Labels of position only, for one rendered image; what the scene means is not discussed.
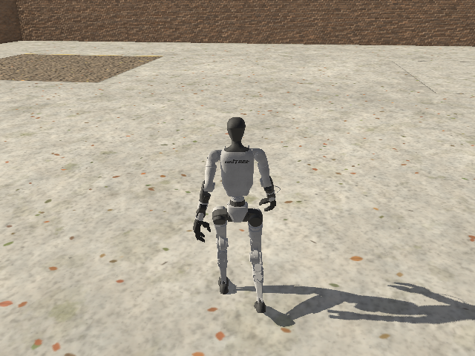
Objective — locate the right robot hand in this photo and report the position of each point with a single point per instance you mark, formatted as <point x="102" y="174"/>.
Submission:
<point x="272" y="204"/>

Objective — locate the robot left upper arm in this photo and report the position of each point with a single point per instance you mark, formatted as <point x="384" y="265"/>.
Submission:
<point x="210" y="170"/>

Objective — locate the robot right upper arm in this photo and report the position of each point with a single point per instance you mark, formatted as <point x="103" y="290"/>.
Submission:
<point x="260" y="157"/>

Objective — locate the left robot hand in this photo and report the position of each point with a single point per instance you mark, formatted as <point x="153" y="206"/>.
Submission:
<point x="197" y="224"/>

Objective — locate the robot right forearm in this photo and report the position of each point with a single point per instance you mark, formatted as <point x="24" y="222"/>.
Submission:
<point x="270" y="192"/>

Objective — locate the robot right shin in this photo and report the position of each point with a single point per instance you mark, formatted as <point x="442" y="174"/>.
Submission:
<point x="257" y="273"/>

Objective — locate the robot head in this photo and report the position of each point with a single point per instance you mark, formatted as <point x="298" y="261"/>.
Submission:
<point x="236" y="127"/>

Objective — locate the robot left forearm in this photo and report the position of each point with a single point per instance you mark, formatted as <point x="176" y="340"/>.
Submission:
<point x="203" y="203"/>

